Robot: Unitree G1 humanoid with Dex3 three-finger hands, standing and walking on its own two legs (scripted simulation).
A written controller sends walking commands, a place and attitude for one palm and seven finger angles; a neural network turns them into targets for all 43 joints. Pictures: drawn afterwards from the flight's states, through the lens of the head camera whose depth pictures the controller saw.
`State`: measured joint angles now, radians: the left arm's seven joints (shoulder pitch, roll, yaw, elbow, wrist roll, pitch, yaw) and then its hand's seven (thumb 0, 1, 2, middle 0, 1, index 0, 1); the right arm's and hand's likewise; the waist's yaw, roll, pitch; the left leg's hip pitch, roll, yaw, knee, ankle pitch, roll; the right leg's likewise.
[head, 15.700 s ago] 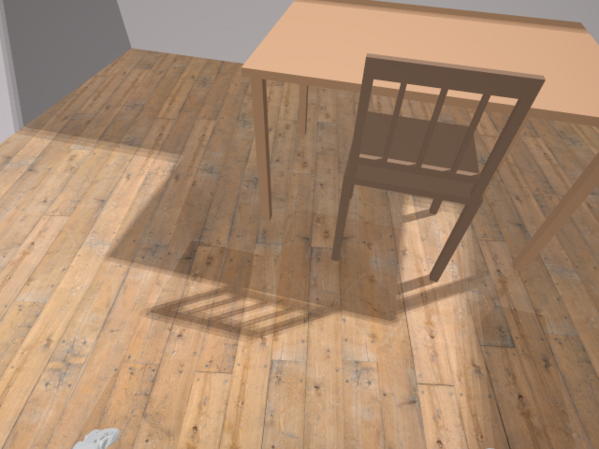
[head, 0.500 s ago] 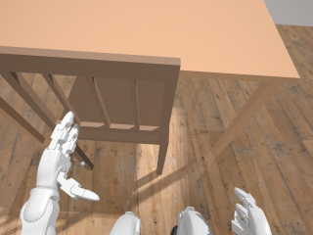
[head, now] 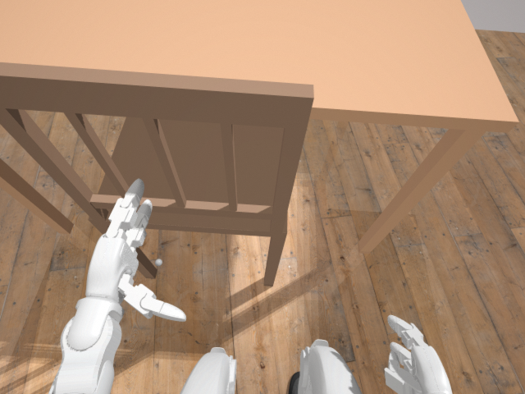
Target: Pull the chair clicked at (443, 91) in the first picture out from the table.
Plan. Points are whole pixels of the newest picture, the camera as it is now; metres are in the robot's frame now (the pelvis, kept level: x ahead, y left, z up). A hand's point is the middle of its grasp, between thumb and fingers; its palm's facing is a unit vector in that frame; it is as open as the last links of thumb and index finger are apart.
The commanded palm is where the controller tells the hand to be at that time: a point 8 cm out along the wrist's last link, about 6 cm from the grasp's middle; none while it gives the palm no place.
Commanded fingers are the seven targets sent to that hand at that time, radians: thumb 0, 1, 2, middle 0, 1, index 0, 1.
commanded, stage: aim the fingers beside a spindle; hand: left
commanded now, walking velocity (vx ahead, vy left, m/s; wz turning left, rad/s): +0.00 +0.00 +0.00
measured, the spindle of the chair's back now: (168, 167) +0.46 +0.18 +0.01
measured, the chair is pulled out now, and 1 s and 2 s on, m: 0.00 0.00 0.00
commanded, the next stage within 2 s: none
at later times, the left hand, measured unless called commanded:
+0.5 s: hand (168, 253) +0.30 +0.15 +0.03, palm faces -0.02 -1.00 -0.08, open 16.9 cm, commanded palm +0.29 +0.20 +0.02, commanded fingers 0.00 -0.50 0.30 -0.06 -0.08 -0.06 -0.08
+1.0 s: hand (168, 255) +0.31 +0.15 +0.00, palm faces -0.04 -1.00 -0.03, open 16.9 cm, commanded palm +0.30 +0.20 +0.02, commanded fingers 0.00 -0.50 0.30 -0.06 -0.08 -0.06 -0.08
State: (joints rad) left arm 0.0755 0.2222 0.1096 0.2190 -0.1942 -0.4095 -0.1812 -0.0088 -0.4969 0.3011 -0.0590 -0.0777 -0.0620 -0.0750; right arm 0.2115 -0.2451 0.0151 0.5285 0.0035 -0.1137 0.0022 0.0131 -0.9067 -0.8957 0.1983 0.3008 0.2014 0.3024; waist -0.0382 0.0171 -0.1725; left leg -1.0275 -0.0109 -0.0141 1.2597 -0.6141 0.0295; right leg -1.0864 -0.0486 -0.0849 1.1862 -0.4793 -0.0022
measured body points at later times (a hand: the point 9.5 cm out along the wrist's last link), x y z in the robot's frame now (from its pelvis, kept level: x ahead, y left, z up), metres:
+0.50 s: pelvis +0.00 -0.02 +0.00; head +0.10 -0.02 +0.43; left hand +0.30 +0.20 +0.04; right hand +0.16 -0.27 -0.11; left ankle -0.01 +0.10 -0.63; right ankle +0.04 -0.13 -0.63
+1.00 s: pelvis -0.01 -0.02 -0.01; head +0.11 -0.01 +0.43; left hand +0.31 +0.21 +0.00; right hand +0.15 -0.27 -0.11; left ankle -0.01 +0.10 -0.63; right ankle +0.04 -0.13 -0.63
